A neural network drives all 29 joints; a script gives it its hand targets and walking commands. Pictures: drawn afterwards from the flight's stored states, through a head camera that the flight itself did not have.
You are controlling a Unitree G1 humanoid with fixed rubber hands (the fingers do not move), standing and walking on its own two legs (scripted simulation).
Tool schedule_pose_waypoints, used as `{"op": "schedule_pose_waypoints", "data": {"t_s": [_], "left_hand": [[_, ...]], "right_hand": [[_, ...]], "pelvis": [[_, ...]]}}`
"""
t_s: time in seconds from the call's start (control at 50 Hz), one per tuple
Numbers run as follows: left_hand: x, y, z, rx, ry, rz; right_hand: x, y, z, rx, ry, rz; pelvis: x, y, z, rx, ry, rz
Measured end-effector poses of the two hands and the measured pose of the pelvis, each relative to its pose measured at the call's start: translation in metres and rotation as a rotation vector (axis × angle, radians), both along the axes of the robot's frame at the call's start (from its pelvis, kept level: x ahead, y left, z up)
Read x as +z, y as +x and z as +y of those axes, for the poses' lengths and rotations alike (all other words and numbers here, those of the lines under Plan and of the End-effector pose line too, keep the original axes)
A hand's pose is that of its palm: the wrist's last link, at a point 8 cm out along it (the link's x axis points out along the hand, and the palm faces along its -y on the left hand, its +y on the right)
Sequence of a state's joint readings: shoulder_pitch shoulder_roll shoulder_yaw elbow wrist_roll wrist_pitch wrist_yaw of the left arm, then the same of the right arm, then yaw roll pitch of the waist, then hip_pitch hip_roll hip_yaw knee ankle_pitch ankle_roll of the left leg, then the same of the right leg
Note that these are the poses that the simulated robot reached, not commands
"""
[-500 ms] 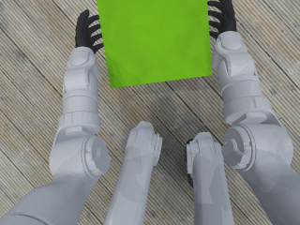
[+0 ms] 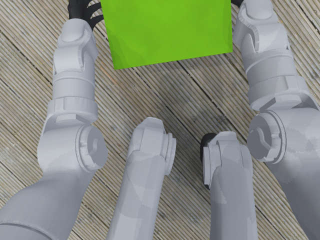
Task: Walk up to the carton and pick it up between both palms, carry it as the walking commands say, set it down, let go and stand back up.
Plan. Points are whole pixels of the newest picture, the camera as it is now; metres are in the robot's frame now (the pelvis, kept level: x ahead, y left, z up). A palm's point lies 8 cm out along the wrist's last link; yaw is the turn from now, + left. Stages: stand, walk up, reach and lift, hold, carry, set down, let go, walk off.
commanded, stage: set down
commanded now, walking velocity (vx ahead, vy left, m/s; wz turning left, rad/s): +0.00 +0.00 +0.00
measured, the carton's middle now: (164, 3) +0.56 +0.12 -0.22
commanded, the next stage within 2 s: none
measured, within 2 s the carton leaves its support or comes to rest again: rests again in 1.16 s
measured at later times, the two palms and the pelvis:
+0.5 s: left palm (93, 23) +0.49 +0.26 -0.19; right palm (244, 5) +0.57 -0.05 -0.19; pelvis +0.01 +0.00 -0.02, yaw +0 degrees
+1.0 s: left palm (96, 28) +0.49 +0.26 -0.21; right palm (242, 12) +0.56 -0.05 -0.21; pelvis +0.00 +0.00 -0.04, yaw +1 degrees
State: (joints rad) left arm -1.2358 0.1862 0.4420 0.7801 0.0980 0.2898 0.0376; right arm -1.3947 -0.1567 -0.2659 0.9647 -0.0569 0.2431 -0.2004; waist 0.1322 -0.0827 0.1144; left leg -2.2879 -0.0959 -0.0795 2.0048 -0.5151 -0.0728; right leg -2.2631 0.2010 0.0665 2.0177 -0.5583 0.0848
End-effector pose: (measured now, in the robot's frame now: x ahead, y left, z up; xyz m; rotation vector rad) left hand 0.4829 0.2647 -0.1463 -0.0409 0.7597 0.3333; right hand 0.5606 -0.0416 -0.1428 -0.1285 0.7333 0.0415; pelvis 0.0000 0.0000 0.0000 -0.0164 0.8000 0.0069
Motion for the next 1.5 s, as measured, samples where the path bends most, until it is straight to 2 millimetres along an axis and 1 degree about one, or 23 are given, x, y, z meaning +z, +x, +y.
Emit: {"op": "schedule_pose_waypoints", "data": {"t_s": [0.26, 0.38, 0.5, 0.88, 1.28, 1.5], "left_hand": [[-0.029, 0.009, -0.004, -0.032, -0.008, 0.036], [-0.041, 0.010, -0.004, -0.034, -0.011, 0.037], [-0.048, 0.009, -0.001, -0.030, -0.011, 0.038], [-0.060, 0.006, -0.001, -0.046, -0.024, 0.048], [-0.080, 0.004, -0.002, -0.054, -0.033, 0.068], [-0.082, 0.005, -0.002, -0.057, -0.039, 0.065]], "right_hand": [[-0.032, 0.006, -0.008, 0.019, 0.002, 0.036], [-0.043, 0.009, -0.008, 0.029, 0.007, 0.039], [-0.051, 0.009, -0.006, 0.039, 0.012, 0.041], [-0.062, 0.004, -0.009, 0.062, 0.006, 0.054], [-0.084, 0.001, -0.012, 0.078, 0.001, 0.078], [-0.085, 0.003, -0.013, 0.090, 0.004, 0.079]], "pelvis": [[-0.015, 0.006, 0.000, -0.013, 0.014, -0.050], [-0.019, 0.010, -0.002, -0.015, 0.017, -0.066], [-0.024, 0.011, -0.004, -0.012, 0.020, -0.082], [-0.035, 0.005, -0.004, -0.008, 0.024, -0.142], [-0.042, 0.006, -0.003, -0.005, 0.023, -0.169], [-0.045, 0.005, -0.004, -0.003, 0.025, -0.177]]}}
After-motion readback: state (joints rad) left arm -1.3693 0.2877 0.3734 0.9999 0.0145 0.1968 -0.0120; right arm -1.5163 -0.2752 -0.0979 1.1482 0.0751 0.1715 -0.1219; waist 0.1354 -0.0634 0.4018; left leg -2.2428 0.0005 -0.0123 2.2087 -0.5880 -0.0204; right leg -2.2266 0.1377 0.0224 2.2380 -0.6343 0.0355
